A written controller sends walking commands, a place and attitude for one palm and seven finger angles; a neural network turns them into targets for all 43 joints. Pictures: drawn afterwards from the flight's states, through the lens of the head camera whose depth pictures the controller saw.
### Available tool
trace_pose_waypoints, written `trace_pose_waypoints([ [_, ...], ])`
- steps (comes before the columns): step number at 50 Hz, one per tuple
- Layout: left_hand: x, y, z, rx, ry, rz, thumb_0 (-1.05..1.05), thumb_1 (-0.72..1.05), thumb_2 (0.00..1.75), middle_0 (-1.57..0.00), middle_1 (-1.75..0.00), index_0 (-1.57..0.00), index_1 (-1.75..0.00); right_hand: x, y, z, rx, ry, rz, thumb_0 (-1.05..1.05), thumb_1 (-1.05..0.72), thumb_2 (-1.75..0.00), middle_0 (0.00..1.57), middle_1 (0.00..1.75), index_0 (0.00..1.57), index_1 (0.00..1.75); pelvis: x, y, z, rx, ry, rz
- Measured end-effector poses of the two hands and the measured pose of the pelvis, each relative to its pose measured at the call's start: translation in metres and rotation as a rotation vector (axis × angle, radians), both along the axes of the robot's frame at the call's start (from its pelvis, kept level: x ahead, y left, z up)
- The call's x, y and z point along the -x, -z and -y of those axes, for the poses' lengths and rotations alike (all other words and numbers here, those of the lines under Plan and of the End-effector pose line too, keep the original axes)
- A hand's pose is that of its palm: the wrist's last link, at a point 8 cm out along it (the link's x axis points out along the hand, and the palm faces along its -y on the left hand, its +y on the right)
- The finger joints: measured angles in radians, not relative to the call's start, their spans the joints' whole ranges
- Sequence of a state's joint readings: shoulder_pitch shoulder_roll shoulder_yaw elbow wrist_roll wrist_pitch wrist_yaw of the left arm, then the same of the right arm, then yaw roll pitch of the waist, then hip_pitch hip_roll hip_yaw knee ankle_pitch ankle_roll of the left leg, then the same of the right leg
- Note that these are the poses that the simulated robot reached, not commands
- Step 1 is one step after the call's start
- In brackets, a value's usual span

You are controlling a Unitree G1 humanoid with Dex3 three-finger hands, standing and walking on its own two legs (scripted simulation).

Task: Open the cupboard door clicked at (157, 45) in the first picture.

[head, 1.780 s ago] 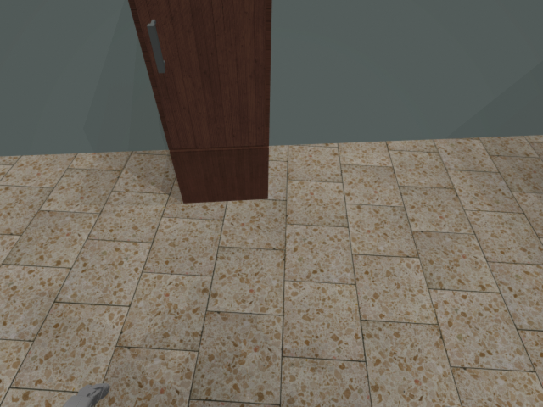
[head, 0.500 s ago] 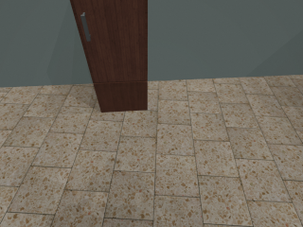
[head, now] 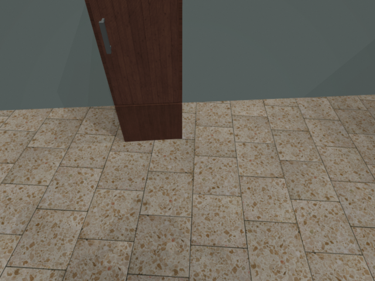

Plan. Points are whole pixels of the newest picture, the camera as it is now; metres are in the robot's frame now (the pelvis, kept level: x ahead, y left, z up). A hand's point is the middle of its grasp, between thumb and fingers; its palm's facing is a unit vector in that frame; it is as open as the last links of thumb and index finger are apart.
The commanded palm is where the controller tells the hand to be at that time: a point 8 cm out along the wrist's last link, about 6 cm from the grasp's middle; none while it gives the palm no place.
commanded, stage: walk to a spot facing it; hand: left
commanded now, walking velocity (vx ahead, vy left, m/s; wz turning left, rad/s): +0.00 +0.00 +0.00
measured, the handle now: (106, 36) +1.09 +0.44 +0.01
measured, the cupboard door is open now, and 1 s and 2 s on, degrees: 0 0 0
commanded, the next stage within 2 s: turn to face it in 0.76 s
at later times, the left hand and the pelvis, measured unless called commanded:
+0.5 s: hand out of the picture +0.00 +0.27 -0.21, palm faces +0.20 -0.96 -0.18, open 7.4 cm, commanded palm none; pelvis +0.06 +0.08 -0.03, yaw +11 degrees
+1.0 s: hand (78, 233) +0.27 +0.33 -0.20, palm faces +0.22 -0.97 -0.14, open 7.4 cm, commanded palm none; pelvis +0.25 +0.16 -0.02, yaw +11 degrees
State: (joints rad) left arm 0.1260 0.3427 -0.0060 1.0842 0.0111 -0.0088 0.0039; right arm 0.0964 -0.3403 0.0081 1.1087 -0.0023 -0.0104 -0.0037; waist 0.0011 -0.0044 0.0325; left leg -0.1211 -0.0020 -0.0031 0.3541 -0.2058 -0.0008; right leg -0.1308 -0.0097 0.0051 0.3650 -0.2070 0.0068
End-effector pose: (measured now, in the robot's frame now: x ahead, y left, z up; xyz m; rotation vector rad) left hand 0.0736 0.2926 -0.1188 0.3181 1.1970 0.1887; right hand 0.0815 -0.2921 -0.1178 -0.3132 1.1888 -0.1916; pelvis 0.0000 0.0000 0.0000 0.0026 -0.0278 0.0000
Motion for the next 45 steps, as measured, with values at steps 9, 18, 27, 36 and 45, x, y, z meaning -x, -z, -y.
trace_pose_waypoints([
  [9,0.003,0.006,0.005,0.015,-0.025,-0.003,0.00,0.90,0.89,-0.20,-0.30,-0.20,-0.30,0.005,0.006,-0.007,-0.008,-0.007,-0.028,0.01,-0.90,-0.89,0.20,0.30,0.20,0.30,-0.004,0.003,-0.001,0.006,-0.018,-0.003],
  [18,0.059,0.036,0.008,0.131,-0.183,-0.084,0.00,0.90,0.89,-0.20,-0.30,-0.20,-0.30,0.003,0.014,-0.059,-0.051,-0.062,-0.166,0.01,-0.90,-0.89,0.20,0.30,0.20,0.29,-0.033,0.009,-0.030,0.031,-0.130,-0.008],
  [27,0.079,0.060,-0.037,0.187,-0.308,-0.242,0.01,0.90,0.89,-0.20,-0.30,-0.20,-0.30,-0.042,0.024,-0.135,-0.047,-0.100,-0.127,0.01,-0.90,-0.89,0.20,0.30,0.20,0.30,-0.073,0.024,-0.092,0.032,-0.204,-0.008],
  [36,-0.021,0.035,-0.075,0.195,-0.333,-0.060,0.01,0.91,0.90,-0.20,-0.30,-0.20,-0.30,-0.057,0.012,-0.203,-0.103,-0.096,-0.221,0.01,-0.90,-0.89,0.21,0.30,0.20,0.30,-0.128,0.001,-0.131,0.043,-0.262,-0.012],
  [45,-0.116,0.045,-0.084,0.229,-0.314,-0.051,0.00,0.91,0.90,-0.20,-0.30,-0.20,-0.30,-0.086,0.025,-0.242,-0.135,-0.023,-0.282,0.01,-0.90,-0.89,0.21,0.30,0.20,0.30,-0.201,0.010,-0.155,0.031,-0.228,-0.002],
])
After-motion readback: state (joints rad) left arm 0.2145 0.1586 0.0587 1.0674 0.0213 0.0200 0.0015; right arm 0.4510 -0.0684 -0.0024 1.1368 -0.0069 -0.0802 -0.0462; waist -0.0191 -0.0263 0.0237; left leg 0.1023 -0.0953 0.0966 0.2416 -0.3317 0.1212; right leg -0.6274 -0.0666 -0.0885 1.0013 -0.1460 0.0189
